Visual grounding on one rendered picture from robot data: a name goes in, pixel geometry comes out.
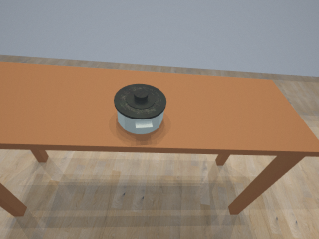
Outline table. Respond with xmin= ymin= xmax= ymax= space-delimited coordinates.
xmin=0 ymin=61 xmax=319 ymax=217

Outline knob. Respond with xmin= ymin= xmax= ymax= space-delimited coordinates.
xmin=134 ymin=89 xmax=148 ymax=101

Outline pot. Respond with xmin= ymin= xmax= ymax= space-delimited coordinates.
xmin=117 ymin=110 xmax=164 ymax=134

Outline lid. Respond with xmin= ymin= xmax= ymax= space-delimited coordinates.
xmin=114 ymin=84 xmax=166 ymax=120

